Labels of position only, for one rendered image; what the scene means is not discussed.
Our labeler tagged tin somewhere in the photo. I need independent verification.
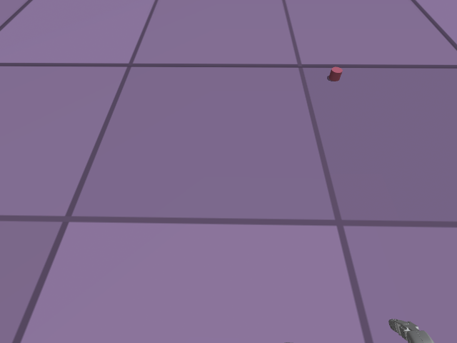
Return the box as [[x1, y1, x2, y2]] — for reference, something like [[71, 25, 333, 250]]
[[329, 67, 343, 81]]

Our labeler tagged right robot hand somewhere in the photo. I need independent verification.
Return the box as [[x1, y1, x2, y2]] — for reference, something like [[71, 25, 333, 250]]
[[388, 319, 434, 343]]

